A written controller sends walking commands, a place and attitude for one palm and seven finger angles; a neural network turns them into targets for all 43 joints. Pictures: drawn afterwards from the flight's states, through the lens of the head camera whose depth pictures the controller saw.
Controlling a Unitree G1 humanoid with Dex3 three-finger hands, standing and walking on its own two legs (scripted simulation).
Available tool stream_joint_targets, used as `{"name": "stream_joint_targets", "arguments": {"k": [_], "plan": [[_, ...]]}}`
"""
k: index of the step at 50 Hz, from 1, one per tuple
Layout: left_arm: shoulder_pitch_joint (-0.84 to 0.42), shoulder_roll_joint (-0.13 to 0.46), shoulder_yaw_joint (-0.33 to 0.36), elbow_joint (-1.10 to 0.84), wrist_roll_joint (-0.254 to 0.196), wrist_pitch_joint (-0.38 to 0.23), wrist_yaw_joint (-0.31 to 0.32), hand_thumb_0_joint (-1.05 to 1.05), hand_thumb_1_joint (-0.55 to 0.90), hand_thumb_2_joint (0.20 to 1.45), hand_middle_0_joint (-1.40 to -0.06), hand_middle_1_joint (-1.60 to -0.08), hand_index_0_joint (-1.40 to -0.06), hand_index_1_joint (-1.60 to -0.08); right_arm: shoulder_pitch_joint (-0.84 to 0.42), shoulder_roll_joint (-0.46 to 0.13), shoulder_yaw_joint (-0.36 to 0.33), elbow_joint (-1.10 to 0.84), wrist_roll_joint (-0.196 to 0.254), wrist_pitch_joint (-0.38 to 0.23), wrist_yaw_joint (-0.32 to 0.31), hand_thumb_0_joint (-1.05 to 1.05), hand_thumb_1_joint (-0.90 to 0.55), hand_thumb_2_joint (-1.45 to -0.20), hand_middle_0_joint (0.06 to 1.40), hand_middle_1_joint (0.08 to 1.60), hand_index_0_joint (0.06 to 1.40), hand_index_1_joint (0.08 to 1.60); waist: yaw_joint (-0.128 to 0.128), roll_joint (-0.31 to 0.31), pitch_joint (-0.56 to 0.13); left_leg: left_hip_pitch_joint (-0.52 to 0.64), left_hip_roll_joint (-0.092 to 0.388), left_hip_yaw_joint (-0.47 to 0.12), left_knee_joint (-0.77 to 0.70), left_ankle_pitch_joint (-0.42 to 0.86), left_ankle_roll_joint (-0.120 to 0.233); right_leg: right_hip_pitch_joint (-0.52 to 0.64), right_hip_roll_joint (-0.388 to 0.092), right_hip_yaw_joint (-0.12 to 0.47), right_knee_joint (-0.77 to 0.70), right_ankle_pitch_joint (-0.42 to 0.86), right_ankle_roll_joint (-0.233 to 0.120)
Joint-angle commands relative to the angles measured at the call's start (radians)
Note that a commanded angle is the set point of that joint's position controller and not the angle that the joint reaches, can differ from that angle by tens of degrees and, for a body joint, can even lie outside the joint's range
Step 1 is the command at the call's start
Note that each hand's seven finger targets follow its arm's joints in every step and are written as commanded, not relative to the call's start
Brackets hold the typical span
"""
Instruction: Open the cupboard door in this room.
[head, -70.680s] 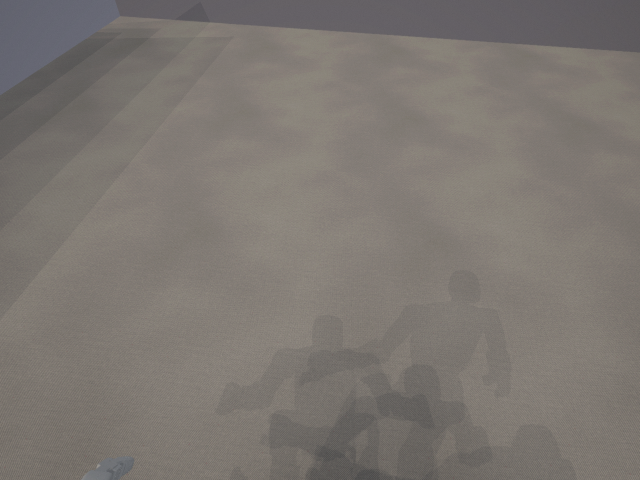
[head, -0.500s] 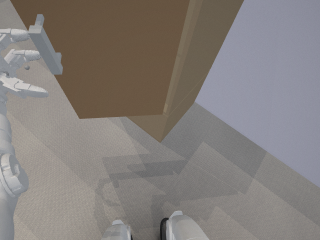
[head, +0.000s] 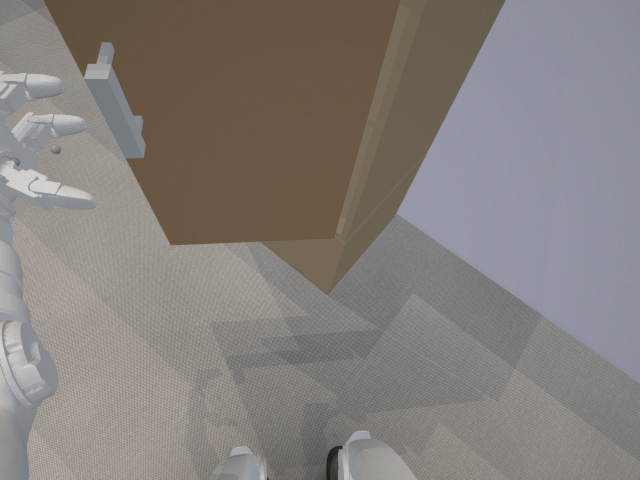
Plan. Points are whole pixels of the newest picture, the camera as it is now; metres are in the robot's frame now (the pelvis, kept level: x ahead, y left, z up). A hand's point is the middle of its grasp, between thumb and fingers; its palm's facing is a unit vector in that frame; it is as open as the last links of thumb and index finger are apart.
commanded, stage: move the hooked fingers beside the handle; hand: left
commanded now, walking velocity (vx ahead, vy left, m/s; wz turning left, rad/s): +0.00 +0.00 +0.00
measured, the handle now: (121, 103) +0.55 +0.22 +0.09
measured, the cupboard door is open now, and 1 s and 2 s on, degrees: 45 45 45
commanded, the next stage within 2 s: slide the fingers in behind the handle in 1.18 s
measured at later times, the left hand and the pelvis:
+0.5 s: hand (60, 148) +0.48 +0.27 +0.09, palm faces +0.00 -1.00 +0.01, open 14.0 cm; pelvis -0.01 -0.01 -0.01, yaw +0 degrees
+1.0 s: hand (46, 152) +0.47 +0.28 +0.10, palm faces +0.00 -1.00 +0.01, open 14.0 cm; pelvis +0.00 -0.01 +0.00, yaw +0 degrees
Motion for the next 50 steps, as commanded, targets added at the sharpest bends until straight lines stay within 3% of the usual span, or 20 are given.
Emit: {"name": "stream_joint_targets", "arguments": {"k": [1, 2, 3, 4, 6, 10, 12, 16, 20, 22, 24, 27, 31, 33, 35, 38, 42, 45, 46, 50], "plan": [[-0.392, 0.336, 0.043, -0.196, -0.029, -0.06, -0.004, 0.0, -0.5, 0.3, -0.3, -1.2, -0.3, -1.2, 0.148, -0.196, -0.074, -0.048, 0.003, -0.008, -0.015, 0.0, -0.9, -0.9, 0.2, 0.3, 0.2, 0.3, 0.009, 0.156, -0.41, 0.294, -0.002, -0.097, -0.103, 0.554, -0.043, 0.2, 0.036, 0.021, -0.036, 0.31, -0.024], [-0.388, 0.355, 0.055, -0.202, -0.022, -0.061, -0.002, 0.0, -0.5, 0.3, -0.3, -1.2, -0.3, -1.2, 0.147, -0.196, -0.075, -0.049, 0.003, -0.008, -0.016, 0.0, -0.9, -0.9, 0.2, 0.3, 0.2, 0.3, 0.015, 0.175, -0.428, 0.301, -0.003, -0.097, -0.106, 0.559, -0.047, 0.206, 0.034, 0.021, -0.033, 0.312, -0.023], [-0.377, 0.32, 0.028, -0.182, -0.022, -0.055, -0.005, 0.0, -0.5, 0.3, -0.3, -1.2, -0.3, -1.2, 0.143, -0.192, -0.073, -0.051, 0.005, -0.008, -0.015, 0.0, -0.9, -0.9, 0.2, 0.3, 0.2, 0.3, 0.007, 0.183, -0.406, 0.298, -0.005, -0.089, -0.104, 0.536, -0.043, 0.187, 0.034, 0.022, -0.038, 0.301, -0.022], [-0.398, 0.32, 0.021, -0.176, -0.022, -0.054, -0.006, 0.0, -0.5, 0.3, -0.3, -1.2, -0.3, -1.2, 0.142, -0.194, -0.069, -0.049, 0.004, -0.009, -0.016, 0.0, -0.9, -0.9, 0.2, 0.3, 0.2, 0.3, -0.002, 0.152, -0.387, 0.269, -0.005, -0.09, -0.105, 0.497, -0.038, 0.189, 0.034, 0.023, -0.04, 0.289, -0.021], [-0.427, 0.359, 0.042, -0.169, -0.024, -0.062, -0.01, 0.0, -0.5, 0.3, -0.3, -1.2, -0.3, -1.2, 0.143, -0.199, -0.068, -0.049, 0.005, -0.011, -0.022, 0.0, -0.9, -0.9, 0.2, 0.3, 0.2, 0.3, -0.006, 0.13, -0.384, 0.23, -0.01, -0.086, -0.102, 0.443, -0.027, 0.214, 0.034, 0.033, -0.039, 0.281, -0.023], [-0.467, 0.411, 0.059, -0.166, -0.014, -0.07, -0.029, 0.0, -0.5, 0.3, -0.3, -1.2, -0.3, -1.2, 0.143, -0.202, -0.066, -0.041, 0.005, -0.017, -0.031, 0.0, -0.9, -0.9, 0.2, 0.3, 0.2, 0.3, -0.012, 0.158, -0.426, 0.221, -0.011, -0.085, -0.092, 0.431, -0.025, 0.227, 0.03, 0.043, -0.034, 0.287, -0.021], [-0.466, 0.386, 0.038, -0.167, -0.018, -0.075, -0.041, 0.0, -0.5, 0.3, -0.3, -1.2, -0.3, -1.2, 0.143, -0.2, -0.064, -0.036, 0.005, -0.019, -0.031, 0.0, -0.9, -0.9, 0.2, 0.3, 0.2, 0.3, -0.007, 0.216, -0.446, 0.274, -0.008, -0.091, -0.087, 0.473, -0.037, 0.187, 0.032, 0.036, -0.03, 0.28, -0.024], [-0.487, 0.341, 0.001, -0.16, -0.031, -0.061, -0.055, 0.0, -0.5, 0.3, -0.3, -1.2, -0.3, -1.2, 0.154, -0.203, -0.065, -0.028, 0.003, -0.023, -0.034, 0.0, -0.9, -0.9, 0.2, 0.3, 0.2, 0.3, -0.028, 0.175, -0.441, 0.294, -0.003, -0.106, -0.087, 0.469, -0.035, 0.157, 0.035, 0.025, -0.035, 0.253, -0.024], [-0.456, 0.378, 0.031, -0.116, -0.025, -0.025, -0.05, 0.0, -0.5, 0.3, -0.3, -1.2, -0.3, -1.2, 0.155, -0.203, -0.061, -0.032, 0.006, -0.021, -0.032, 0.0, -0.9, -0.9, 0.2, 0.3, 0.2, 0.3, -0.018, 0.135, -0.43, 0.21, -0.009, -0.089, -0.086, 0.419, -0.02, 0.204, 0.03, 0.035, -0.037, 0.269, -0.017], [-0.467, 0.412, 0.045, -0.124, -0.013, -0.024, -0.037, 0.0, -0.5, 0.3, -0.3, -1.2, -0.3, -1.2, 0.152, -0.202, -0.056, -0.039, 0.006, -0.02, -0.032, 0.0, -0.9, -0.9, 0.2, 0.3, 0.2, 0.3, -0.012, 0.17, -0.416, 0.191, -0.011, -0.085, -0.089, 0.41, -0.02, 0.2, 0.028, 0.037, -0.033, 0.266, -0.019], [-0.49, 0.406, 0.034, -0.16, 0.006, -0.032, -0.017, 0.0, -0.5, 0.3, -0.3, -1.2, -0.3, -1.2, 0.161, -0.198, -0.058, -0.043, 0.003, -0.019, -0.028, 0.0, -0.9, -0.9, 0.2, 0.3, 0.2, 0.3, -0.011, 0.197, -0.442, 0.224, -0.01, -0.09, -0.087, 0.435, -0.025, 0.187, 0.03, 0.035, -0.029, 0.265, -0.02], [-0.474, 0.471, 0.099, -0.201, 0.002, -0.06, 0.002, 0.0, -0.5, 0.3, -0.3, -1.2, -0.3, -1.2, 0.167, -0.201, -0.065, -0.048, 0.0, -0.018, -0.026, 0.0, -0.9, -0.9, 0.2, 0.3, 0.2, 0.3, 0.001, 0.186, -0.511, 0.243, -0.005, -0.087, -0.076, 0.489, -0.026, 0.241, 0.035, 0.042, -0.022, 0.321, -0.02], [-0.431, 0.439, 0.093, -0.19, -0.013, -0.059, -0.014, 0.0, -0.5, 0.3, -0.3, -1.2, -0.3, -1.2, 0.165, -0.198, -0.065, -0.054, 0.002, -0.017, -0.02, 0.0, -0.9, -0.9, 0.2, 0.3, 0.2, 0.3, 0.006, 0.195, -0.506, 0.242, -0.008, -0.074, -0.08, 0.493, -0.02, 0.265, 0.037, 0.045, -0.027, 0.343, -0.022], [-0.381, 0.46, 0.103, -0.14, -0.007, -0.035, -0.024, 0.0, -0.5, 0.3, -0.3, -1.2, -0.3, -1.2, 0.164, -0.202, -0.065, -0.052, 0.006, -0.014, -0.02, 0.0, -0.9, -0.9, 0.2, 0.3, 0.2, 0.3, 0.009, 0.165, -0.466, 0.2, -0.009, -0.071, -0.084, 0.474, -0.017, 0.276, 0.037, 0.045, -0.031, 0.347, -0.018], [-0.369, 0.434, 0.075, -0.096, -0.008, -0.011, -0.04, 0.0, -0.5, 0.3, -0.3, -1.2, -0.3, -1.2, 0.161, -0.203, -0.06, -0.056, 0.011, -0.01, -0.021, 0.0, -0.9, -0.9, 0.2, 0.3, 0.2, 0.3, -0.005, 0.117, -0.406, 0.14, -0.013, -0.06, -0.09, 0.411, -0.008, 0.28, 0.034, 0.051, -0.043, 0.333, -0.011], [-0.356, 0.459, 0.101, -0.162, -0.011, -0.027, -0.051, 0.0, -0.5, 0.3, -0.3, -1.2, -0.3, -1.2, 0.165, -0.202, -0.067, -0.066, 0.006, -0.008, -0.021, 0.0, -0.9, -0.9, 0.2, 0.3, 0.2, 0.3, 0.019, 0.182, -0.473, 0.205, -0.013, -0.063, -0.089, 0.491, -0.014, 0.29, 0.035, 0.047, -0.03, 0.372, -0.018], [-0.382, 0.39, 0.065, -0.23, -0.041, -0.062, -0.06, 0.0, -0.5, 0.3, -0.3, -1.2, -0.3, -1.2, 0.162, -0.199, -0.073, -0.059, 0.006, -0.003, -0.016, 0.0, -0.9, -0.9, 0.2, 0.3, 0.2, 0.3, 0.004, 0.2, -0.479, 0.304, -0.002, -0.081, -0.084, 0.576, -0.029, 0.22, 0.043, 0.032, -0.032, 0.362, -0.019], [-0.383, 0.341, 0.041, -0.223, -0.059, -0.061, -0.068, 0.0, -0.5, 0.3, -0.3, -1.2, -0.3, -1.2, 0.157, -0.198, -0.075, -0.049, 0.006, -0.004, -0.015, 0.0, -0.9, -0.9, 0.2, 0.3, 0.2, 0.3, -0.005, 0.173, -0.465, 0.306, -0.003, -0.081, -0.085, 0.548, -0.026, 0.216, 0.041, 0.03, -0.041, 0.347, -0.017], [-0.384, 0.345, 0.042, -0.23, -0.06, -0.06, -0.067, 0.0, -0.5, 0.3, -0.3, -1.2, -0.3, -1.2, 0.156, -0.198, -0.075, -0.049, 0.007, -0.004, -0.017, 0.0, -0.9, -0.9, 0.2, 0.3, 0.2, 0.3, 0.003, 0.194, -0.465, 0.321, -0.003, -0.087, -0.086, 0.575, -0.029, 0.21, 0.041, 0.029, -0.039, 0.347, -0.023], [-0.405, 0.314, 0.004, -0.193, -0.035, -0.029, -0.043, 0.0, -0.5, 0.3, -0.3, -1.2, -0.3, -1.2, 0.147, -0.194, -0.07, -0.044, 0.006, -0.004, -0.018, 0.0, -0.9, -0.9, 0.2, 0.3, 0.2, 0.3, -0.011, 0.166, -0.402, 0.273, -0.008, -0.09, -0.1, 0.495, -0.026, 0.186, 0.035, 0.023, -0.044, 0.298, -0.018]]}}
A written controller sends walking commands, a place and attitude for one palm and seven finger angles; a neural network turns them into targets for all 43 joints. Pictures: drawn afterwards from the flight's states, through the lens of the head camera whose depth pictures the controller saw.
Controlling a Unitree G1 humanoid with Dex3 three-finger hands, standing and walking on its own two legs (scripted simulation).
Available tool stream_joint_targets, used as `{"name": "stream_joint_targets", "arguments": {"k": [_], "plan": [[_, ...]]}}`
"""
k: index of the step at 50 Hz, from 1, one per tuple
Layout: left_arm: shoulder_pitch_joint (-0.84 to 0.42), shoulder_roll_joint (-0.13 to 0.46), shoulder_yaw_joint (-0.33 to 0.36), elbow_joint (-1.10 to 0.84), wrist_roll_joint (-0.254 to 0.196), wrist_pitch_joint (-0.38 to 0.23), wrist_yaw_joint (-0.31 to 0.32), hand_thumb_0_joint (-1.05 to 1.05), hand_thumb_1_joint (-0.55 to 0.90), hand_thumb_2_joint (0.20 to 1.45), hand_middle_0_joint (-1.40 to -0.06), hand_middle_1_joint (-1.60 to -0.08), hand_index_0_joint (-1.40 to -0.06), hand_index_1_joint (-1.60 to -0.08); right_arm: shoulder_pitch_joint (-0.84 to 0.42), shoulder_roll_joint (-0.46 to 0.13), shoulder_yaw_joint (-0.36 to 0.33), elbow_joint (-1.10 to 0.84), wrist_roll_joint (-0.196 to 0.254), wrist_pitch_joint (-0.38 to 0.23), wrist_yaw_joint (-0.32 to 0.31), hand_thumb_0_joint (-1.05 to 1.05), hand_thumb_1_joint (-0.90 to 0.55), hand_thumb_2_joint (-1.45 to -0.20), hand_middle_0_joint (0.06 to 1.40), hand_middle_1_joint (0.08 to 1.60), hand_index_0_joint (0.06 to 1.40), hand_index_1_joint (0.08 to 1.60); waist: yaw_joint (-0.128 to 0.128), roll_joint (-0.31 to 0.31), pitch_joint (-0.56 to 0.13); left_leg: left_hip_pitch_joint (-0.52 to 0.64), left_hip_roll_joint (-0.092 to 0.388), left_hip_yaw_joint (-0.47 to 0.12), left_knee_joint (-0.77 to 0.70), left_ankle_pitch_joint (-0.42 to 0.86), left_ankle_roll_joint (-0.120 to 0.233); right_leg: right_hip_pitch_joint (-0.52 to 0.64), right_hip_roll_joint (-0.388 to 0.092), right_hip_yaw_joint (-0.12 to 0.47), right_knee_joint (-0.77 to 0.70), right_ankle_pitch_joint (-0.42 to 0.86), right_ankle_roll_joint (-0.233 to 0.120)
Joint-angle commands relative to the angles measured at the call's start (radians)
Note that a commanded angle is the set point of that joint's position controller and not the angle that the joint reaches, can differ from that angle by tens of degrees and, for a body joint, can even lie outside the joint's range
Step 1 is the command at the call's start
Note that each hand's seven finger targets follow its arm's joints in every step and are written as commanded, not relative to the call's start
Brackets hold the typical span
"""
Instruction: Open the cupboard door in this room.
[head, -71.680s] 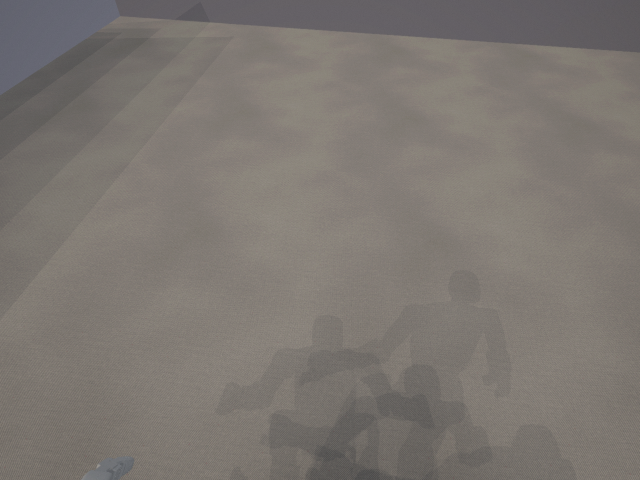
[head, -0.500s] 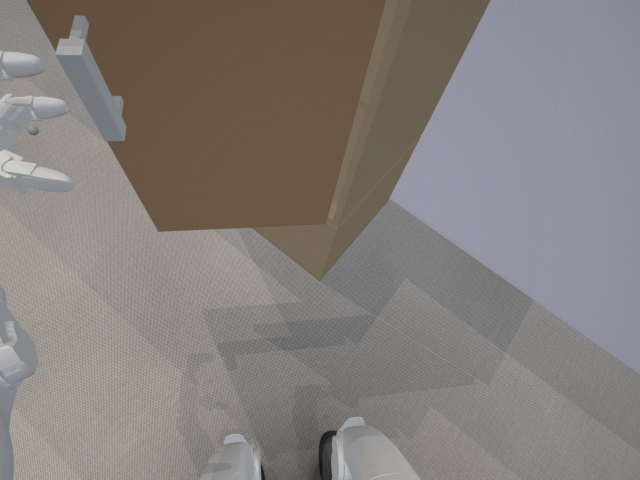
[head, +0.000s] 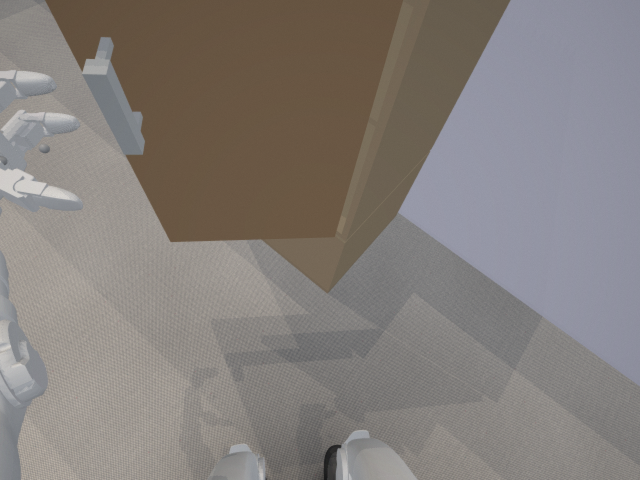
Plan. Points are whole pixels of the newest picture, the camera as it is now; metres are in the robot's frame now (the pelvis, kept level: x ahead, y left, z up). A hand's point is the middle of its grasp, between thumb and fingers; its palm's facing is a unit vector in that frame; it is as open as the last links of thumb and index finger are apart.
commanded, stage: move the hooked fingers beside the handle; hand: left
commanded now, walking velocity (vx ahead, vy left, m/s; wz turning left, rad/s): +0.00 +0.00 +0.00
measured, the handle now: (120, 99) +0.55 +0.22 +0.09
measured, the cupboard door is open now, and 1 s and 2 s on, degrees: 45 45 45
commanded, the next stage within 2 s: slide the fingers in behind the handle in 0.18 s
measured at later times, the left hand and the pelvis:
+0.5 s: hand (72, 143) +0.48 +0.26 +0.10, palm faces -0.02 -1.00 +0.00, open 14.0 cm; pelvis +0.00 +0.00 +0.00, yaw +0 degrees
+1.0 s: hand (91, 146) +0.47 +0.24 +0.10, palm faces +0.01 -1.00 +0.00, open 14.0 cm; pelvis +0.00 -0.01 +0.00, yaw +1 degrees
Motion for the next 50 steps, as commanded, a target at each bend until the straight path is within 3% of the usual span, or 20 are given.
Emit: {"name": "stream_joint_targets", "arguments": {"k": [1, 2, 4, 7, 8, 12, 16, 20, 21, 23, 28, 31, 32, 35, 40, 42, 43, 45, 48, 50], "plan": [[-0.426, 0.29, 0.008, -0.229, -0.015, -0.053, 0.026, 0.0, -0.5, 0.3, -0.3, -1.2, -0.3, -1.2, 0.149, -0.183, -0.075, -0.044, 0.0, -0.016, -0.016, 0.0, -0.9, -0.9, 0.2, 0.3, 0.2, 0.3, -0.012, 0.195, -0.412, 0.309, -0.014, -0.076, -0.102, 0.53, -0.021, 0.191, 0.027, 0.037, -0.045, 0.313, -0.013], [-0.406, 0.303, 0.017, -0.22, -0.004, -0.054, 0.037, 0.0, -0.5, 0.3, -0.3, -1.2, -0.3, -1.2, 0.152, -0.182, -0.075, -0.046, -0.001, -0.016, -0.015, 0.0, -0.9, -0.9, 0.2, 0.3, 0.2, 0.3, -0.001, 0.208, -0.431, 0.324, -0.013, -0.081, -0.103, 0.543, -0.029, 0.184, 0.027, 0.033, -0.04, 0.303, -0.012], [-0.444, 0.282, -0.005, -0.234, -0.001, -0.063, 0.055, 0.0, -0.5, 0.3, -0.3, -1.2, -0.3, -1.2, 0.146, -0.18, -0.072, -0.04, -0.002, -0.02, -0.015, 0.0, -0.9, -0.9, 0.2, 0.3, 0.2, 0.3, -0.018, 0.205, -0.42, 0.336, -0.009, -0.086, -0.101, 0.53, -0.035, 0.157, 0.027, 0.03, -0.041, 0.285, -0.011], [-0.473, 0.345, 0.044, -0.227, 0.002, -0.079, 0.073, 0.0, -0.5, 0.3, -0.3, -1.2, -0.3, -1.2, 0.146, -0.184, -0.071, -0.042, -0.003, -0.023, -0.02, 0.0, -0.9, -0.9, 0.2, 0.3, 0.2, 0.3, -0.014, 0.173, -0.45, 0.305, -0.012, -0.082, -0.096, 0.508, -0.028, 0.204, 0.027, 0.041, -0.035, 0.302, -0.01], [-0.479, 0.325, 0.024, -0.209, 0.006, -0.078, 0.073, 0.0, -0.5, 0.3, -0.3, -1.2, -0.3, -1.2, 0.142, -0.182, -0.068, -0.043, -0.001, -0.025, -0.02, 0.0, -0.9, -0.9, 0.2, 0.3, 0.2, 0.3, -0.02, 0.179, -0.441, 0.295, -0.013, -0.079, -0.097, 0.485, -0.027, 0.201, 0.025, 0.043, -0.036, 0.293, -0.009], [-0.433, 0.348, 0.046, -0.199, 0.015, -0.077, 0.068, 0.0, -0.5, 0.3, -0.3, -1.2, -0.3, -1.2, 0.145, -0.182, -0.068, -0.046, -0.003, -0.027, -0.019, 0.0, -0.9, -0.9, 0.2, 0.3, 0.2, 0.3, 0.004, 0.205, -0.485, 0.312, -0.012, -0.08, -0.094, 0.536, -0.031, 0.227, 0.025, 0.044, -0.029, 0.323, -0.011], [-0.389, 0.252, -0.015, -0.19, -0.003, -0.056, 0.047, 0.0, -0.5, 0.3, -0.3, -1.2, -0.3, -1.2, 0.15, -0.177, -0.069, -0.053, 0.0, -0.025, -0.014, 0.0, -0.9, -0.9, 0.2, 0.3, 0.2, 0.3, -0.009, 0.168, -0.456, 0.323, -0.008, -0.079, -0.1, 0.561, -0.027, 0.21, 0.028, 0.035, -0.038, 0.329, -0.01], [-0.395, 0.25, -0.014, -0.182, -0.014, -0.04, 0.044, 0.0, -0.5, 0.3, -0.3, -1.2, -0.3, -1.2, 0.148, -0.182, -0.071, -0.052, 0.002, -0.021, -0.013, 0.0, -0.9, -0.9, 0.2, 0.3, 0.2, 0.3, -0.015, 0.111, -0.416, 0.257, -0.013, -0.07, -0.114, 0.468, -0.013, 0.238, 0.024, 0.04, -0.051, 0.314, -0.007], [-0.428, 0.221, -0.034, -0.221, -0.021, -0.052, 0.048, 0.0, -0.5, 0.3, -0.3, -1.2, -0.3, -1.2, 0.147, -0.178, -0.071, -0.054, 0.002, -0.024, -0.012, 0.0, -0.9, -0.9, 0.2, 0.3, 0.2, 0.3, -0.02, 0.144, -0.419, 0.279, -0.014, -0.072, -0.116, 0.478, -0.015, 0.225, 0.024, 0.039, -0.049, 0.312, -0.01], [-0.412, 0.27, 0.006, -0.189, -0.009, -0.054, 0.067, 0.0, -0.5, 0.3, -0.3, -1.2, -0.3, -1.2, 0.152, -0.182, -0.071, -0.044, -0.002, -0.023, -0.012, 0.0, -0.9, -0.9, 0.2, 0.3, 0.2, 0.3, -0.011, 0.122, -0.406, 0.255, -0.014, -0.07, -0.114, 0.447, -0.014, 0.225, 0.024, 0.043, -0.05, 0.294, -0.01], [-0.417, 0.247, -0.001, -0.261, 0.001, -0.089, 0.105, 0.0, -0.5, 0.3, -0.3, -1.2, -0.3, -1.2, 0.152, -0.171, -0.075, -0.046, -0.004, -0.028, -0.007, 0.0, -0.9, -0.9, 0.2, 0.3, 0.2, 0.3, 0.002, 0.185, -0.472, 0.309, -0.016, -0.069, -0.114, 0.502, -0.024, 0.241, 0.023, 0.046, -0.041, 0.323, -0.012], [-0.401, 0.273, 0.027, -0.266, 0.0, -0.09, 0.116, 0.0, -0.5, 0.3, -0.3, -1.2, -0.3, -1.2, 0.152, -0.171, -0.076, -0.046, -0.004, -0.027, -0.007, 0.0, -0.9, -0.9, 0.2, 0.3, 0.2, 0.3, 0.009, 0.159, -0.472, 0.282, -0.017, -0.063, -0.113, 0.486, -0.015, 0.28, 0.022, 0.053, -0.043, 0.342, -0.013], [-0.406, 0.24, -0.001, -0.259, 0.001, -0.084, 0.115, 0.0, -0.5, 0.3, -0.3, -1.2, -0.3, -1.2, 0.144, -0.166, -0.074, -0.046, -0.001, -0.027, -0.005, 0.0, -0.9, -0.9, 0.2, 0.3, 0.2, 0.3, 0.001, 0.174, -0.462, 0.274, -0.02, -0.057, -0.117, 0.471, -0.015, 0.277, 0.02, 0.054, -0.046, 0.339, -0.009], [-0.369, 0.268, 0.023, -0.229, 0.007, -0.065, 0.121, 0.0, -0.5, 0.3, -0.3, -1.2, -0.3, -1.2, 0.141, -0.169, -0.075, -0.053, 0.001, -0.026, -0.006, 0.0, -0.9, -0.9, 0.2, 0.3, 0.2, 0.3, 0.007, 0.124, -0.432, 0.214, -0.023, -0.045, -0.124, 0.417, -0.004, 0.318, 0.018, 0.063, -0.055, 0.338, -0.006], [-0.39, 0.226, -0.009, -0.256, 0.004, -0.077, 0.122, 0.0, -0.5, 0.3, -0.3, -1.2, -0.3, -1.2, 0.141, -0.168, -0.079, -0.051, 0.001, -0.032, -0.007, 0.0, -0.9, -0.9, 0.2, 0.3, 0.2, 0.3, -0.001, 0.12, -0.441, 0.241, -0.022, -0.049, -0.126, 0.429, -0.004, 0.314, 0.019, 0.064, -0.057, 0.345, -0.006], [-0.381, 0.172, -0.041, -0.268, -0.01, -0.085, 0.118, 0.0, -0.5, 0.3, -0.3, -1.2, -0.3, -1.2, 0.135, -0.162, -0.078, -0.053, 0.001, -0.035, -0.006, 0.0, -0.9, -0.9, 0.2, 0.3, 0.2, 0.3, -0.003, 0.152, -0.448, 0.272, -0.022, -0.046, -0.124, 0.45, -0.007, 0.296, 0.018, 0.063, -0.057, 0.351, -0.008], [-0.392, 0.184, -0.033, -0.271, -0.01, -0.089, 0.12, 0.0, -0.5, 0.3, -0.3, -1.2, -0.3, -1.2, 0.137, -0.165, -0.079, -0.045, 0.001, -0.037, -0.007, 0.0, -0.9, -0.9, 0.2, 0.3, 0.2, 0.3, -0.004, 0.136, -0.444, 0.279, -0.019, -0.053, -0.125, 0.454, -0.009, 0.285, 0.019, 0.057, -0.055, 0.344, -0.008], [-0.402, 0.122, -0.078, -0.261, -0.017, -0.081, 0.119, 0.0, -0.5, 0.3, -0.3, -1.2, -0.3, -1.2, 0.131, -0.162, -0.079, -0.042, 0.002, -0.039, -0.005, 0.0, -0.9, -0.9, 0.2, 0.3, 0.2, 0.3, -0.016, 0.13, -0.413, 0.269, -0.021, -0.052, -0.131, 0.42, -0.008, 0.271, 0.018, 0.056, -0.064, 0.319, -0.006], [-0.394, 0.159, -0.046, -0.213, -0.008, -0.069, 0.134, 0.0, -0.5, 0.3, -0.3, -1.2, -0.3, -1.2, 0.131, -0.165, -0.077, -0.035, 0.001, -0.04, -0.008, 0.0, -0.9, -0.9, 0.2, 0.3, 0.2, 0.3, -0.009, 0.109, -0.387, 0.236, -0.023, -0.055, -0.131, 0.402, -0.006, 0.27, 0.015, 0.056, -0.06, 0.309, -0.009], [-0.435, 0.117, -0.091, -0.207, 0.002, -0.063, 0.144, 0.0, -0.5, 0.3, -0.3, -1.2, -0.3, -1.2, 0.131, -0.162, -0.076, -0.032, 0.001, -0.046, -0.008, 0.0, -0.9, -0.9, 0.2, 0.3, 0.2, 0.3, -0.032, 0.081, -0.355, 0.207, -0.025, -0.053, -0.135, 0.347, -0.001, 0.26, 0.012, 0.061, -0.071, 0.276, -0.003]]}}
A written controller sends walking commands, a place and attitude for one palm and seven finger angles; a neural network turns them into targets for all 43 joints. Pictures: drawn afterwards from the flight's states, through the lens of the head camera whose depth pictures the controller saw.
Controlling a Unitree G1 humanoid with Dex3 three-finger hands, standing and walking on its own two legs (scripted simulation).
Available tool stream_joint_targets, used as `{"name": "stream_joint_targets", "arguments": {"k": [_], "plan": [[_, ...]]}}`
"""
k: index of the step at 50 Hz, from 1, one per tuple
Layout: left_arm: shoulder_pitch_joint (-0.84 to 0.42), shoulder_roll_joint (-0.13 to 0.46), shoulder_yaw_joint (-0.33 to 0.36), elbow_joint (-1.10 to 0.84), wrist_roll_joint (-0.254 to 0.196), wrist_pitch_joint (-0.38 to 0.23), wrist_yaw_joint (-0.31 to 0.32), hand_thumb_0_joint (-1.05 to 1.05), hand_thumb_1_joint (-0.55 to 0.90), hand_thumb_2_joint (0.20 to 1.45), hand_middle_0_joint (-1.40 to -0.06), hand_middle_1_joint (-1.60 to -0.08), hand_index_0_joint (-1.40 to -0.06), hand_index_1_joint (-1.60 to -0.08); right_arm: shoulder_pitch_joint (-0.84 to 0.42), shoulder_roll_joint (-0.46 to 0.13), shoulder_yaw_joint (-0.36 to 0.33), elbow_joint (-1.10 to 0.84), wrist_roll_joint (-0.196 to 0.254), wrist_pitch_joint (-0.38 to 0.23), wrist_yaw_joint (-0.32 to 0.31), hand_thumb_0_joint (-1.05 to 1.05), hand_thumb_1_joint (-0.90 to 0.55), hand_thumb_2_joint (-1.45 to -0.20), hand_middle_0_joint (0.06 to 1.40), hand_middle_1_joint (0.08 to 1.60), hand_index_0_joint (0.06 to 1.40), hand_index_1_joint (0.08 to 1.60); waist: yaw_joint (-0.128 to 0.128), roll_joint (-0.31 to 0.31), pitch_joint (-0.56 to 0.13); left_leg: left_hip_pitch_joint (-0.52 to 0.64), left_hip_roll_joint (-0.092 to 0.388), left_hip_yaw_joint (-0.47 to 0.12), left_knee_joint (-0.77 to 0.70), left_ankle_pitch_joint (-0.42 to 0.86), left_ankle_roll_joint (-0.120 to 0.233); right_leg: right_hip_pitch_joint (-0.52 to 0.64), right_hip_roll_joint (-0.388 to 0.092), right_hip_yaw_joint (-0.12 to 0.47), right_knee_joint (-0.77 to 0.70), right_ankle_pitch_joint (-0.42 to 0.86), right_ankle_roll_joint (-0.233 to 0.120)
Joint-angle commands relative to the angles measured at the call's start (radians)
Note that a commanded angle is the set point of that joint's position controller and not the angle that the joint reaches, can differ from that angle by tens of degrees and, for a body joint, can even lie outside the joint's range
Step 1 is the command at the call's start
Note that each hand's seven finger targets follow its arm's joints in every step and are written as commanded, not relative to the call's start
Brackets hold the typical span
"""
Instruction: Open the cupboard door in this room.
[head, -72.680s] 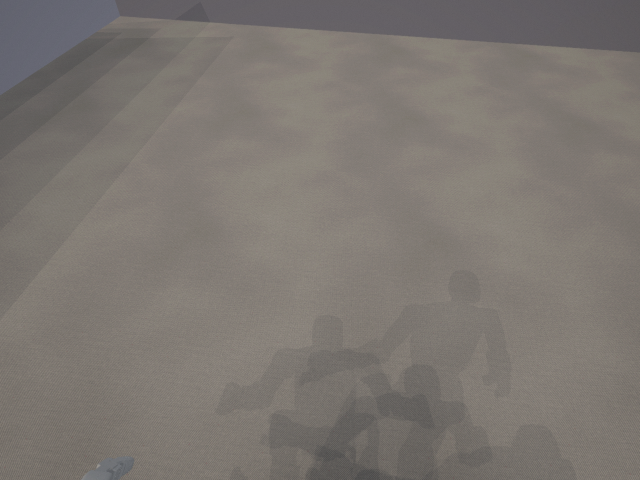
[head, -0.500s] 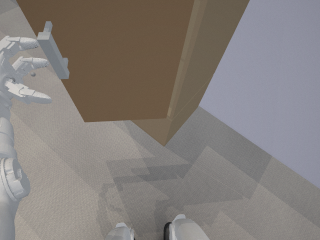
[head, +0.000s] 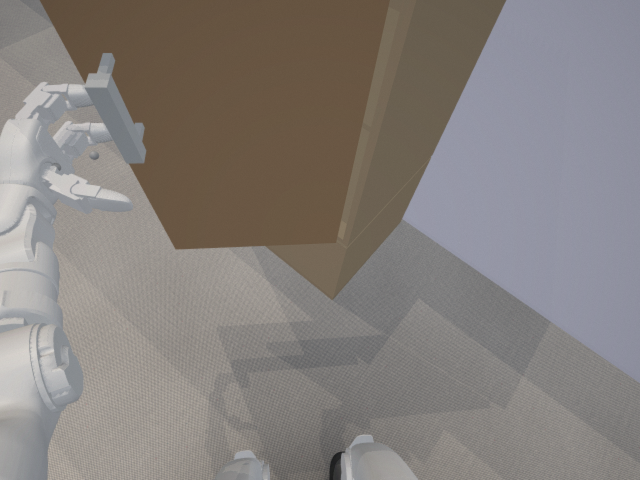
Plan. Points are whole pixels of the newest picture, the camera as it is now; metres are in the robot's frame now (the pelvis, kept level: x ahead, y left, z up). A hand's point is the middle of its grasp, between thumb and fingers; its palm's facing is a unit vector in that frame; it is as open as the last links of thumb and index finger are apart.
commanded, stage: slide the fingers in behind the handle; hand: left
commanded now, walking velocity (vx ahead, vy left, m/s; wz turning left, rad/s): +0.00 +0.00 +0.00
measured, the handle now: (122, 110) +0.56 +0.23 +0.09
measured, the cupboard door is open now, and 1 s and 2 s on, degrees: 45 45 47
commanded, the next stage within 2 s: close the thumb around the handle in 0.88 s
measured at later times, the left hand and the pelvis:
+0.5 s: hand (105, 151) +0.49 +0.23 +0.09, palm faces +0.01 -1.00 -0.02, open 14.0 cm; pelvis +0.00 +0.01 +0.00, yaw +1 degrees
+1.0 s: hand (134, 151) +0.49 +0.20 +0.09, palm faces +0.02 -1.00 -0.02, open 14.1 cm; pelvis +0.01 +0.00 +0.00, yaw +0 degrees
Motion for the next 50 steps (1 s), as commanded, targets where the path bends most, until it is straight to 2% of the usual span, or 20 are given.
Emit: {"name": "stream_joint_targets", "arguments": {"k": [1, 4, 5, 7, 11, 20, 21, 22, 26, 27, 31, 32, 36, 37, 38, 42, 43, 45, 48, 50], "plan": [[-0.467, 0.228, -0.025, -0.205, -0.006, -0.061, 0.008, 0.0, -0.5, 0.3, -0.3, -1.2, -0.3, -1.2, 0.14, -0.171, -0.069, -0.044, 0.0, -0.025, -0.013, 0.0, -0.9, -0.9, 0.2, 0.3, 0.2, 0.3, -0.04, 0.093, -0.365, 0.181, -0.02, -0.055, -0.102, 0.34, 0.009, 0.228, 0.016, 0.06, -0.068, 0.279, 0.003], [-0.461, 0.255, -0.004, -0.213, 0.002, -0.071, 0.014, 0.0, -0.5, 0.3, -0.3, -1.2, -0.3, -1.2, 0.148, -0.173, -0.071, -0.037, -0.002, -0.029, -0.012, 0.0, -0.9, -0.9, 0.2, 0.3, 0.2, 0.3, -0.03, 0.103, -0.432, 0.208, -0.02, -0.061, -0.094, 0.367, 0.003, 0.237, 0.015, 0.06, -0.057, 0.293, 0.003], [-0.464, 0.209, -0.04, -0.203, 0.002, -0.069, 0.01, 0.0, -0.5, 0.3, -0.3, -1.2, -0.3, -1.2, 0.144, -0.167, -0.069, -0.037, -0.002, -0.031, -0.011, 0.0, -0.9, -0.9, 0.2, 0.3, 0.2, 0.3, -0.037, 0.115, -0.427, 0.216, -0.02, -0.06, -0.094, 0.374, 0.002, 0.228, 0.015, 0.058, -0.055, 0.295, 0.002], [-0.485, 0.213, -0.033, -0.231, -0.003, -0.077, 0.011, 0.0, -0.5, 0.3, -0.3, -1.2, -0.3, -1.2, 0.149, -0.168, -0.072, -0.028, -0.005, -0.034, -0.009, 0.0, -0.9, -0.9, 0.2, 0.3, 0.2, 0.3, -0.032, 0.147, -0.458, 0.259, -0.016, -0.069, -0.088, 0.42, -0.005, 0.213, 0.017, 0.05, -0.047, 0.308, 0.0], [-0.495, 0.154, -0.075, -0.219, -0.011, -0.068, 0.014, 0.0, -0.5, 0.3, -0.3, -1.2, -0.3, -1.2, 0.148, -0.168, -0.071, -0.024, -0.004, -0.039, -0.007, 0.0, -0.9, -0.9, 0.2, 0.3, 0.2, 0.3, -0.05, 0.102, -0.422, 0.251, -0.015, -0.077, -0.091, 0.398, -0.002, 0.189, 0.02, 0.042, -0.055, 0.285, -0.001], [-0.523, 0.099, -0.11, -0.196, -0.004, -0.053, 0.033, 0.0, -0.5, 0.3, -0.3, -1.2, -0.3, -1.2, 0.155, -0.168, -0.075, -0.003, -0.009, -0.047, -0.001, 0.0, -0.9, -0.9, 0.2, 0.3, 0.2, 0.3, -0.058, 0.128, -0.406, 0.273, -0.013, -0.088, -0.091, 0.399, -0.011, 0.138, 0.019, 0.03, -0.054, 0.255, -0.003], [-0.541, 0.061, -0.137, -0.231, -0.01, -0.062, 0.036, 0.0, -0.5, 0.3, -0.3, -1.2, -0.3, -1.2, 0.16, -0.164, -0.076, -0.006, -0.009, -0.05, 0.0, 0.0, -0.9, -0.9, 0.2, 0.3, 0.2, 0.3, -0.066, 0.136, -0.427, 0.314, -0.012, -0.096, -0.09, 0.448, -0.014, 0.125, 0.022, 0.023, -0.049, 0.268, -0.006], [-0.535, 0.077, -0.12, -0.267, -0.009, -0.069, 0.041, 0.0, -0.5, 0.3, -0.3, -1.2, -0.3, -1.2, 0.162, -0.165, -0.082, -0.005, -0.011, -0.051, 0.002, 0.0, -0.9, -0.9, 0.2, 0.3, 0.2, 0.3, -0.048, 0.169, -0.485, 0.357, -0.009, -0.099, -0.085, 0.489, -0.023, 0.125, 0.022, 0.024, -0.046, 0.278, -0.005], [-0.49, 0.014, -0.157, -0.267, -0.016, -0.068, 0.059, 0.0, -0.5, 0.3, -0.3, -1.2, -0.3, -1.2, 0.165, -0.158, -0.084, 0.001, -0.011, -0.048, 0.012, 0.0, -0.9, -0.9, 0.2, 0.3, 0.2, 0.3, -0.05, 0.164, -0.466, 0.398, -0.001, -0.11, -0.081, 0.592, -0.04, 0.103, 0.028, 0.009, -0.047, 0.299, -0.008], [-0.504, 0.047, -0.132, -0.268, -0.012, -0.068, 0.068, 0.0, -0.5, 0.3, -0.3, -1.2, -0.3, -1.2, 0.164, -0.163, -0.086, 0.007, -0.011, -0.046, 0.013, 0.0, -0.9, -0.9, 0.2, 0.3, 0.2, 0.3, -0.047, 0.147, -0.466, 0.387, 0.001, -0.111, -0.084, 0.572, -0.041, 0.109, 0.027, 0.009, -0.047, 0.295, -0.004], [-0.455, 0.045, -0.115, -0.289, -0.006, -0.069, 0.095, 0.0, -0.5, 0.3, -0.3, -1.2, -0.3, -1.2, 0.163, -0.157, -0.088, -0.008, -0.011, -0.041, 0.019, 0.0, -0.9, -0.9, 0.2, 0.3, 0.2, 0.3, -0.028, 0.145, -0.479, 0.392, -0.002, -0.103, -0.087, 0.631, -0.039, 0.147, 0.028, 0.01, -0.045, 0.337, -0.007], [-0.449, 0.106, -0.062, -0.278, -0.002, -0.07, 0.108, 0.0, -0.5, 0.3, -0.3, -1.2, -0.3, -1.2, 0.164, -0.159, -0.086, -0.005, -0.011, -0.037, 0.018, 0.0, -0.9, -0.9, 0.2, 0.3, 0.2, 0.3, -0.013, 0.14, -0.476, 0.372, -0.001, -0.105, -0.088, 0.635, -0.044, 0.161, 0.027, 0.012, -0.04, 0.344, -0.006], [-0.41, 0.171, 0.002, -0.246, 0.023, -0.078, 0.151, 0.0, -0.5, 0.3, -0.3, -1.2, -0.3, -1.2, 0.153, -0.153, -0.078, -0.03, -0.014, -0.029, 0.022, 0.0, -0.9, -0.9, 0.2, 0.3, 0.2, 0.3, 0.004, 0.097, -0.419, 0.26, -0.015, -0.073, -0.102, 0.539, -0.018, 0.239, 0.022, 0.029, -0.039, 0.368, -0.005], [-0.412, 0.167, -0.019, -0.263, 0.041, -0.085, 0.153, 0.0, -0.5, 0.3, -0.3, -1.2, -0.3, -1.2, 0.147, -0.148, -0.076, -0.036, -0.012, -0.028, 0.023, 0.0, -0.9, -0.9, 0.2, 0.3, 0.2, 0.3, 0.004, 0.118, -0.426, 0.264, -0.015, -0.071, -0.104, 0.54, -0.02, 0.238, 0.02, 0.033, -0.036, 0.367, -0.003], [-0.424, 0.114, -0.064, -0.267, 0.045, -0.089, 0.149, 0.0, -0.5, 0.3, -0.3, -1.2, -0.3, -1.2, 0.144, -0.142, -0.077, -0.037, -0.01, -0.028, 0.025, 0.0, -0.9, -0.9, 0.2, 0.3, 0.2, 0.3, -0.012, 0.117, -0.416, 0.282, -0.013, -0.072, -0.103, 0.534, -0.019, 0.214, 0.022, 0.032, -0.04, 0.358, -0.001], [-0.414, 0.157, -0.013, -0.299, 0.018, -0.107, 0.13, 0.0, -0.5, 0.3, -0.3, -1.2, -0.3, -1.2, 0.147, -0.151, -0.083, -0.043, -0.009, -0.027, 0.019, 0.0, -0.9, -0.9, 0.2, 0.3, 0.2, 0.3, 0.001, 0.101, -0.5, 0.308, -0.011, -0.069, -0.097, 0.556, -0.019, 0.269, 0.024, 0.04, -0.039, 0.393, 0.0], [-0.419, 0.115, -0.046, -0.289, 0.009, -0.104, 0.12, 0.0, -0.5, 0.3, -0.3, -1.2, -0.3, -1.2, 0.138, -0.146, -0.081, -0.044, -0.006, -0.028, 0.017, 0.0, -0.9, -0.9, 0.2, 0.3, 0.2, 0.3, -0.009, 0.105, -0.488, 0.306, -0.014, -0.062, -0.098, 0.537, -0.017, 0.265, 0.024, 0.042, -0.043, 0.392, 0.001], [-0.438, 0.107, -0.055, -0.261, 0.006, -0.098, 0.112, 0.0, -0.5, 0.3, -0.3, -1.2, -0.3, -1.2, 0.139, -0.148, -0.079, -0.035, -0.006, -0.032, 0.013, 0.0, -0.9, -0.9, 0.2, 0.3, 0.2, 0.3, -0.02, 0.079, -0.44, 0.269, -0.014, -0.062, -0.105, 0.486, -0.013, 0.26, 0.023, 0.04, -0.048, 0.372, 0.003], [-0.437, 0.129, -0.041, -0.285, 0.012, -0.106, 0.115, 0.0, -0.5, 0.3, -0.3, -1.2, -0.3, -1.2, 0.141, -0.149, -0.08, -0.032, -0.007, -0.034, 0.01, 0.0, -0.9, -0.9, 0.2, 0.3, 0.2, 0.3, -0.009, 0.117, -0.472, 0.293, -0.016, -0.061, -0.103, 0.506, -0.012, 0.262, 0.021, 0.045, -0.047, 0.382, 0.001], [-0.416, 0.14, -0.029, -0.272, 0.01, -0.104, 0.114, 0.0, -0.444, 0.324, -0.304, -1.206, -0.304, -1.206, 0.142, -0.15, -0.08, -0.03, -0.008, -0.035, 0.008, 0.0, -0.9, -0.9, 0.2, 0.3, 0.2, 0.3, -0.008, 0.079, -0.472, 0.261, -0.018, -0.054, -0.101, 0.484, -0.007, 0.291, 0.02, 0.051, -0.049, 0.394, 0.003]]}}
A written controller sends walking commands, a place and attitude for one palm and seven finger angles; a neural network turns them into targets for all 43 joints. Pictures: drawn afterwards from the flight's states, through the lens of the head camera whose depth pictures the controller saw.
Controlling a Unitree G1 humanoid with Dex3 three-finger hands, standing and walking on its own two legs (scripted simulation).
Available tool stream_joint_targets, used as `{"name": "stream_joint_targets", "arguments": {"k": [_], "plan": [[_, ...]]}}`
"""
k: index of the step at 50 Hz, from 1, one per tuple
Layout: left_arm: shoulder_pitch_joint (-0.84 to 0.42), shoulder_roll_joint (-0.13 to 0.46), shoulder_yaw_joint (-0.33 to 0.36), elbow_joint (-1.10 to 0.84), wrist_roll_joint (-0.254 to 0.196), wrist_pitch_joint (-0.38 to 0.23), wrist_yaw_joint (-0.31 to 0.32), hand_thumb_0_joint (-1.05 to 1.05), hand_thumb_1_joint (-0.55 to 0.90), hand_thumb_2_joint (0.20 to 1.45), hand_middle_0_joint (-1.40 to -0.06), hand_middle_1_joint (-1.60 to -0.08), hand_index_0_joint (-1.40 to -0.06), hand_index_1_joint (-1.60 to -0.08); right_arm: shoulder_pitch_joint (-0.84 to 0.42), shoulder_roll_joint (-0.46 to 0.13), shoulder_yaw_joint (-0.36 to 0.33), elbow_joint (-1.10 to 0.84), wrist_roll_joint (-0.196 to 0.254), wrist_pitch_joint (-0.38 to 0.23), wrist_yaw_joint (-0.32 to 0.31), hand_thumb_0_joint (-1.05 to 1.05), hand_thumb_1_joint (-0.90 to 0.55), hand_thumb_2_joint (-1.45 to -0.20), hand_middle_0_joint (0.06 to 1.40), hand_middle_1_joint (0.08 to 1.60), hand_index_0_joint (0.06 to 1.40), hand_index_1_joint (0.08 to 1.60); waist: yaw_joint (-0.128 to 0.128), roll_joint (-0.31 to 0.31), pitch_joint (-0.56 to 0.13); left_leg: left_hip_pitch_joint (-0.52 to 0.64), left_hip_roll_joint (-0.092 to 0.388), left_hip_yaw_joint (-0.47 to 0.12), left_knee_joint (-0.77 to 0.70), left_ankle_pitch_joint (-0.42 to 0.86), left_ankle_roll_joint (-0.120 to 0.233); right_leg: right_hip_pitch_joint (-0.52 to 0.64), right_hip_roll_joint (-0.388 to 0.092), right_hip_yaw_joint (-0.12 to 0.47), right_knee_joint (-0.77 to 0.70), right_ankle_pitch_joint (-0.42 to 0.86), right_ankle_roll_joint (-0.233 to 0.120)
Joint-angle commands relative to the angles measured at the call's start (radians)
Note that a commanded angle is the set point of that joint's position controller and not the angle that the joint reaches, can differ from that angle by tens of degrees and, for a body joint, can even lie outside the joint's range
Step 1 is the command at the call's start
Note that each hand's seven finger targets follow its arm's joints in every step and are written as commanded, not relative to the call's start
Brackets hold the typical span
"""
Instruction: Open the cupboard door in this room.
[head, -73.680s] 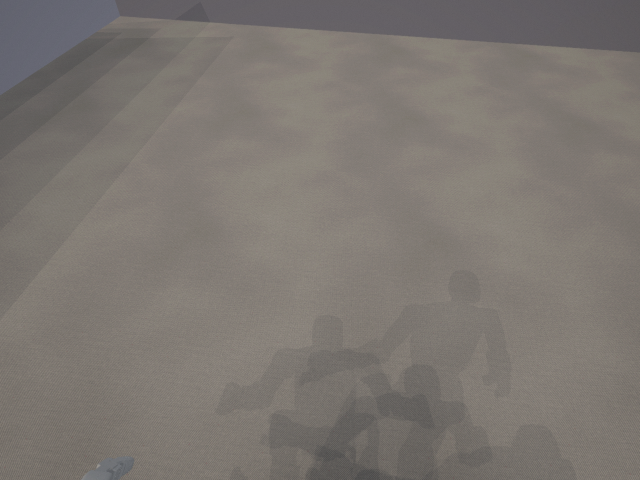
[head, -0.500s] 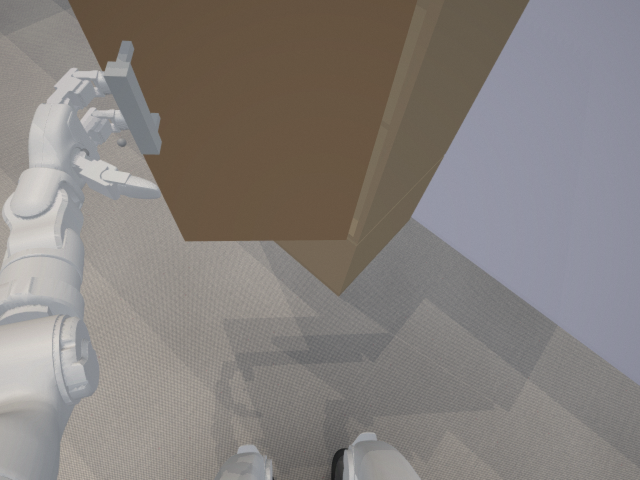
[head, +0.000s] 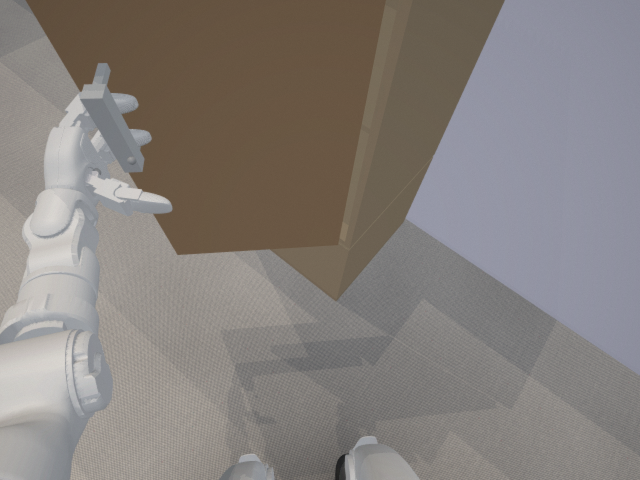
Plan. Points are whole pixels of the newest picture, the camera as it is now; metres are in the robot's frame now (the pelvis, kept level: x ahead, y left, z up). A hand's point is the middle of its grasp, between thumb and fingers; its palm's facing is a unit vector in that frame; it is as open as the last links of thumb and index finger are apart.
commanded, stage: close the thumb around the handle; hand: left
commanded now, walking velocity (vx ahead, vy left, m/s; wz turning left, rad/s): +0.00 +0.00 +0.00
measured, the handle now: (118, 120) +0.55 +0.23 +0.09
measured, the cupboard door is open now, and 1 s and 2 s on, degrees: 45 47 93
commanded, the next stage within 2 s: pull the door open along its arc in 0.68 s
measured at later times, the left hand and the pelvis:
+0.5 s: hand (129, 158) +0.49 +0.20 +0.08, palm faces +0.01 -1.00 -0.02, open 7.2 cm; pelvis +0.00 -0.01 +0.00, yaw +0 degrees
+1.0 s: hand (131, 167) +0.48 +0.20 +0.08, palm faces +0.01 -1.00 -0.01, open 6.0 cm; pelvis +0.01 +0.00 +0.00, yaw -1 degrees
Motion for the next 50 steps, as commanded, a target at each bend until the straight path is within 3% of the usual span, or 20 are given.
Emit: {"name": "stream_joint_targets", "arguments": {"k": [1, 4, 5, 10, 14, 18, 19, 21, 24, 27, 30, 32, 36, 39, 40, 41, 44, 45, 48, 50], "plan": [[-0.432, 0.26, 0.028, -0.222, -0.017, -0.088, -0.022, 0.0, -0.388, 0.348, -0.308, -1.212, -0.308, -1.212, 0.142, -0.174, -0.068, -0.051, 0.003, -0.016, -0.018, 0.0, -0.9, -0.9, 0.2, 0.3, 0.2, 0.3, -0.015, 0.055, -0.456, 0.22, -0.013, -0.064, -0.081, 0.477, -0.003, 0.283, 0.024, 0.042, -0.047, 0.408, -0.002], [-0.448, 0.255, 0.019, -0.22, -0.014, -0.086, -0.031, 0.0, -0.22, 0.42, -0.32, -1.23, -0.32, -1.23, 0.136, -0.172, -0.067, -0.049, 0.005, -0.017, -0.018, 0.0, -0.9, -0.9, 0.2, 0.3, 0.2, 0.3, -0.016, 0.088, -0.45, 0.204, -0.018, -0.054, -0.085, 0.443, -0.001, 0.292, 0.02, 0.049, -0.05, 0.403, -0.001], [-0.438, 0.284, 0.041, -0.227, -0.014, -0.088, -0.032, 0.0, -0.164, 0.444, -0.324, -1.236, -0.324, -1.236, 0.139, -0.175, -0.069, -0.049, 0.005, -0.016, -0.02, 0.0, -0.9, -0.9, 0.2, 0.3, 0.2, 0.3, -0.01, 0.072, -0.458, 0.201, -0.017, -0.057, -0.085, 0.445, 0.0, 0.3, 0.02, 0.049, -0.05, 0.405, -0.001], [-0.436, 0.275, 0.029, -0.227, -0.023, -0.081, -0.048, 0.0, 0.116, 0.564, -0.344, -1.266, -0.344, -1.266, 0.134, -0.173, -0.068, -0.051, 0.007, -0.016, -0.023, 0.0, -0.9, -0.9, 0.2, 0.3, 0.2, 0.3, -0.016, 0.089, -0.461, 0.2, -0.019, -0.049, -0.083, 0.448, 0.002, 0.309, 0.019, 0.055, -0.053, 0.426, 0.001], [-0.447, 0.305, 0.046, -0.218, -0.025, -0.077, -0.051, 0.0, 0.34, 0.66, -0.36, -1.29, -0.36, -1.29, 0.136, -0.179, -0.066, -0.049, 0.007, -0.016, -0.027, 0.0, -0.9, -0.9, 0.2, 0.3, 0.2, 0.3, -0.019, 0.082, -0.452, 0.182, -0.019, -0.05, -0.085, 0.421, 0.005, 0.31, 0.019, 0.058, -0.056, 0.412, 0.002], [-0.444, 0.279, 0.027, -0.21, -0.025, -0.073, -0.056, 0.0, 0.564, 0.756, -0.376, -1.314, -0.376, -1.314, 0.137, -0.177, -0.066, -0.05, 0.007, -0.018, -0.025, 0.0, -0.9, -0.9, 0.2, 0.3, 0.2, 0.3, -0.019, 0.106, -0.464, 0.203, -0.019, -0.052, -0.08, 0.436, 0.003, 0.292, 0.02, 0.054, -0.052, 0.407, 0.0], [-0.425, 0.304, 0.055, -0.195, -0.028, -0.07, -0.053, 0.0, 0.62, 0.78, -0.38, -1.32, -0.38, -1.32, 0.139, -0.179, -0.067, -0.051, 0.006, -0.016, -0.026, 0.0, -0.9, -0.9, 0.2, 0.3, 0.2, 0.3, -0.014, 0.064, -0.455, 0.179, -0.018, -0.051, -0.08, 0.432, 0.005, 0.313, 0.02, 0.055, -0.054, 0.416, 0.002], [-0.426, 0.329, 0.07, -0.203, -0.028, -0.072, -0.054, 0.0, 0.732, 0.828, -0.388, -1.332, -0.388, -1.332, 0.14, -0.182, -0.066, -0.057, 0.006, -0.016, -0.028, 0.0, -0.9, -0.9, 0.2, 0.3, 0.2, 0.3, -0.012, 0.065, -0.47, 0.164, -0.021, -0.047, -0.077, 0.435, 0.009, 0.338, 0.019, 0.063, -0.049, 0.44, -0.001], [-0.426, 0.302, 0.05, -0.21, -0.029, -0.07, -0.062, 0.0, 0.9, 0.9, -0.4, -1.35, -0.4, -1.35, 0.138, -0.178, -0.066, -0.056, 0.007, -0.016, -0.025, 0.0, -0.9, -0.9, 0.2, 0.3, 0.2, 0.3, -0.015, 0.083, -0.471, 0.186, -0.018, -0.048, -0.081, 0.447, 0.004, 0.317, 0.019, 0.056, -0.049, 0.435, 0.002], [-0.409, 0.332, 0.077, -0.221, -0.034, -0.074, -0.063, 0.0, 0.9, 0.9, -0.4, -1.35, -0.4, -1.35, 0.138, -0.18, -0.066, -0.063, 0.006, -0.012, -0.024, 0.0, -0.9, -0.9, 0.2, 0.3, 0.2, 0.3, -0.004, 0.079, -0.488, 0.182, -0.018, -0.047, -0.079, 0.471, 0.004, 0.344, 0.02, 0.059, -0.045, 0.467, -0.001], [-0.4, 0.32, 0.068, -0.23, -0.031, -0.071, -0.062, 0.0, 0.9, 0.9, -0.4, -1.35, -0.4, -1.35, 0.133, -0.179, -0.066, -0.069, 0.007, -0.01, -0.023, 0.0, -0.9, -0.9, 0.2, 0.3, 0.2, 0.3, -0.002, 0.074, -0.47, 0.186, -0.016, -0.05, -0.085, 0.457, 0.003, 0.323, 0.021, 0.054, -0.047, 0.438, 0.0], [-0.397, 0.3, 0.059, -0.247, -0.032, -0.074, -0.058, 0.0, 0.9, 0.9, -0.4, -1.35, -0.4, -1.35, 0.136, -0.176, -0.068, -0.07, 0.006, -0.011, -0.021, 0.0, -0.9, -0.9, 0.2, 0.3, 0.2, 0.3, 0.003, 0.125, -0.49, 0.235, -0.013, -0.054, -0.081, 0.512, -0.004, 0.297, 0.023, 0.048, -0.042, 0.446, -0.003], [-0.377, 0.308, 0.069, -0.263, -0.024, -0.079, -0.041, 0.0, 0.9, 0.9, -0.4, -1.35, -0.4, -1.35, 0.139, -0.176, -0.071, -0.075, 0.003, -0.008, -0.017, 0.0, -0.9, -0.9, 0.2, 0.3, 0.2, 0.3, 0.007, 0.083, -0.486, 0.223, -0.012, -0.056, -0.083, 0.52, -0.001, 0.319, 0.025, 0.047, -0.039, 0.457, -0.004], [-0.342, 0.291, 0.066, -0.287, -0.027, -0.08, -0.037, 0.0, 0.9, 0.9, -0.4, -1.35, -0.4, -1.35, 0.134, -0.174, -0.074, -0.077, 0.006, -0.007, -0.014, 0.0, -0.9, -0.9, 0.2, 0.3, 0.2, 0.3, 0.016, 0.105, -0.5, 0.257, -0.008, -0.055, -0.084, 0.562, -0.008, 0.311, 0.024, 0.046, -0.041, 0.468, -0.002], [-0.422, 0.292, 0.049, -0.28, -0.022, -0.08, -0.033, 0.0, 0.9, 0.9, -0.4, -1.35, -0.4, -1.35, 0.132, -0.174, -0.069, -0.066, 0.005, -0.007, -0.016, 0.0, -0.9, -0.9, 0.2, 0.3, 0.2, 0.3, -0.009, 0.11, -0.466, 0.25, -0.006, -0.056, -0.084, 0.535, -0.008, 0.282, 0.024, 0.044, -0.044, 0.449, 0.0], [-0.416, 0.28, 0.047, -0.275, -0.023, -0.083, -0.032, 0.0, 0.9, 0.9, -0.4, -1.35, -0.4, -1.35, 0.139, -0.174, -0.073, -0.065, 0.004, -0.007, -0.016, 0.0, -0.9, -0.9, 0.2, 0.3, 0.2, 0.3, -0.007, 0.096, -0.463, 0.249, -0.008, -0.059, -0.079, 0.534, -0.005, 0.279, 0.027, 0.043, -0.043, 0.444, -0.003], [-0.309, 0.262, 0.051, -0.297, -0.029, -0.083, -0.03, 0.0, 0.9, 0.9, -0.4, -1.35, -0.4, -1.35, 0.13, -0.173, -0.076, -0.078, 0.006, -0.008, -0.011, 0.0, -0.9, -0.9, 0.2, 0.3, 0.2, 0.3, 0.021, 0.108, -0.492, 0.284, -0.004, -0.059, -0.09, 0.585, -0.015, 0.29, 0.026, 0.037, -0.044, 0.449, -0.004], [-0.274, 0.254, 0.051, -0.298, -0.032, -0.079, -0.03, 0.0, 0.9, 0.9, -0.4, -1.35, -0.4, -1.35, 0.128, -0.172, -0.077, -0.083, 0.007, -0.007, -0.01, 0.0, -0.9, -0.9, 0.2, 0.3, 0.2, 0.3, 0.029, 0.085, -0.491, 0.281, -0.002, -0.061, -0.093, 0.597, -0.016, 0.299, 0.027, 0.035, -0.044, 0.451, -0.004], [-0.198, 0.239, 0.047, -0.379, -0.047, -0.079, -0.031, 0.0, 0.9, 0.9, -0.4, -1.35, -0.4, -1.35, 0.111, -0.168, -0.079, -0.1, 0.012, -0.009, -0.004, 0.0, -0.9, -0.9, 0.2, 0.3, 0.2, 0.3, 0.05, 0.118, -0.517, 0.315, 0.0, -0.057, -0.1, 0.648, -0.021, 0.324, 0.026, 0.036, -0.047, 0.479, -0.007], [-0.117, 0.208, 0.04, -0.417, -0.062, -0.071, -0.031, 0.0, 0.9, 0.9, -0.4, -1.35, -0.4, -1.35, 0.096, -0.162, -0.082, -0.114, 0.017, -0.009, -0.001, 0.0, -0.9, -0.9, 0.2, 0.3, 0.2, 0.3, 0.06, 0.073, -0.498, 0.291, 0.0, -0.047, -0.113, 0.634, -0.016, 0.362, 0.026, 0.036, -0.056, 0.496, -0.006]]}}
